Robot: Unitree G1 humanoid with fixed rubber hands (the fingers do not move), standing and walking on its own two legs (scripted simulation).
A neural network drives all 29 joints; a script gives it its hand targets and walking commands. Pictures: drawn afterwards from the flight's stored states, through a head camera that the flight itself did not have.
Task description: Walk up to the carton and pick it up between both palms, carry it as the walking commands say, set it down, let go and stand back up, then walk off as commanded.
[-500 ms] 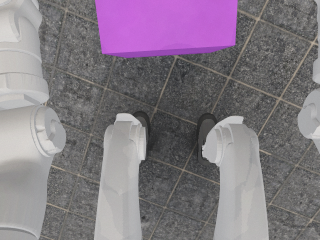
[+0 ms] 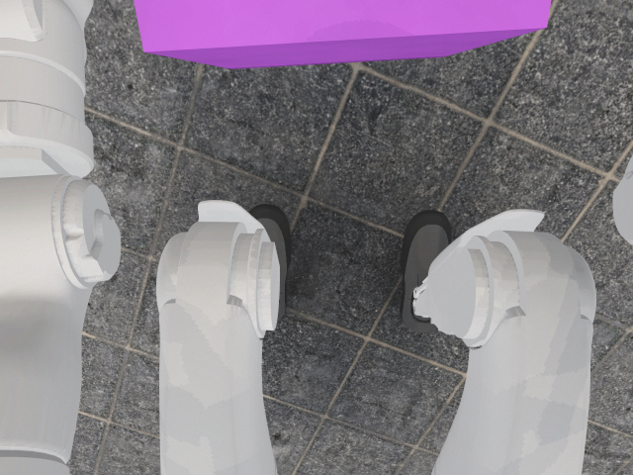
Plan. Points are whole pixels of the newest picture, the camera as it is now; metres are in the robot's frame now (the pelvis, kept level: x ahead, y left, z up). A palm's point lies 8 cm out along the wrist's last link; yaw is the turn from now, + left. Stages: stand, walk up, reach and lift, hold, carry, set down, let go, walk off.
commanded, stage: reach and lift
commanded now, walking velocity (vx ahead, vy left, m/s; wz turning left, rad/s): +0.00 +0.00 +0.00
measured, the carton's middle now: out of the picture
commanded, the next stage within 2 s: none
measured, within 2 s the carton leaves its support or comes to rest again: leaves its support in 1.82 s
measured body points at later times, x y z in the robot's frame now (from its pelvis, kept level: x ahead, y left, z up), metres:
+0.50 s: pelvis +0.00 +0.00 -0.01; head +0.39 +0.00 +0.20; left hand +0.57 +0.24 -0.20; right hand +0.60 -0.20 -0.20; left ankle +0.12 +0.13 -0.35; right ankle +0.11 -0.13 -0.35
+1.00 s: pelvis +0.00 +0.00 -0.01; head +0.39 +0.01 +0.20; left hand +0.57 +0.22 -0.19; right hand +0.60 -0.16 -0.19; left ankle +0.12 +0.13 -0.35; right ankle +0.11 -0.13 -0.35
